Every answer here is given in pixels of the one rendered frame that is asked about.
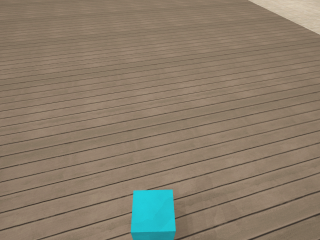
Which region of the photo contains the carton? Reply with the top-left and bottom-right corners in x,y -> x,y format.
131,189 -> 176,240

